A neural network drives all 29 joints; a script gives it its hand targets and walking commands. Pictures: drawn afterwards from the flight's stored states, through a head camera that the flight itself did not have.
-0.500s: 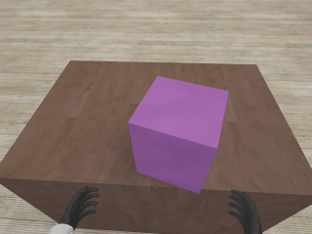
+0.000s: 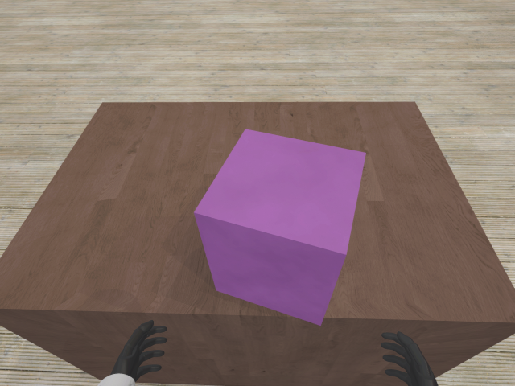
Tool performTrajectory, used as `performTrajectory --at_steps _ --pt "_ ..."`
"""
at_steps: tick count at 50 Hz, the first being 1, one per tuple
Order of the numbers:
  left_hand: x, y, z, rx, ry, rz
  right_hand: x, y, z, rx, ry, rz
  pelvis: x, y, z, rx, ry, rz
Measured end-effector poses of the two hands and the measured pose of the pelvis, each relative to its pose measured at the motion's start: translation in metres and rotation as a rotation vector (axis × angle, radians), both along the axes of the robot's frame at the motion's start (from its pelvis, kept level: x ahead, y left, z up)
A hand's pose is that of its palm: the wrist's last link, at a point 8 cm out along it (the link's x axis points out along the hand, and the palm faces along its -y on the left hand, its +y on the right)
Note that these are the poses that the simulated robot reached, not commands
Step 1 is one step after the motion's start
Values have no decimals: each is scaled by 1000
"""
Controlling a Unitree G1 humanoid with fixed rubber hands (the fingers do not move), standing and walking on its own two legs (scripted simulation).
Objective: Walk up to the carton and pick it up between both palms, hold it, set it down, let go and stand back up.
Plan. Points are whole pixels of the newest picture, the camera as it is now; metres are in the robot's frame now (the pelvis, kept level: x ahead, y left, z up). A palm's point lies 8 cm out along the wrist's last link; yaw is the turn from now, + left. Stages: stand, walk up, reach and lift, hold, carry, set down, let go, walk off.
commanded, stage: set down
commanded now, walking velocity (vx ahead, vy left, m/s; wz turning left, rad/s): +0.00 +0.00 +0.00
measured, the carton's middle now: (283, 228) +0.39 -0.01 +0.01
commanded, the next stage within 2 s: let go in 0.16 s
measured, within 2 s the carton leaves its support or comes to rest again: neither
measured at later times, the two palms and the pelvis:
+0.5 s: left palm (134, 373) +0.17 +0.22 -0.07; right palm out of the picture +0.15 -0.23 -0.08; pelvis -0.01 +0.00 +0.00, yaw -1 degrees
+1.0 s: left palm out of the picture +0.05 +0.32 -0.09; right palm out of the picture +0.06 -0.30 -0.10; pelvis -0.03 +0.01 -0.01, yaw +1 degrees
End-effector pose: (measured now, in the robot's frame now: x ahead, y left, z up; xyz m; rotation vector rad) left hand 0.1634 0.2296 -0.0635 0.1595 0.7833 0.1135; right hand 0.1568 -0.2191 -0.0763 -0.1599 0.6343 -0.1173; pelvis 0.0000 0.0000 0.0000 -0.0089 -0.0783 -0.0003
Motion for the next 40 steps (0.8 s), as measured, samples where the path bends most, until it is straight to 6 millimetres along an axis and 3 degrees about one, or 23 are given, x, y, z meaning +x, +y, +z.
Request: performTrajectory --at_steps 11,25,34,36,40 --pt "4 -10 -10 2 39 -1 -2 -14 -5 -22 30 19 3 -2 0 2 3 -11" --pt "3 -9 -7 20 25 -19 -2 -10 -4 -6 16 24 -7 0 -1 6 -9 -22" --pt "-6 -10 -8 18 26 -25 -13 -10 -4 -14 37 29 -16 3 -1 8 -15 -19" --pt "-11 -2 -10 36 3 -34 -21 -17 -9 -44 97 36 -17 3 -3 6 2 -7" --pt "-35 32 -14 98 13 11 -46 -44 -18 -102 226 -4 -18 4 -6 4 16 8"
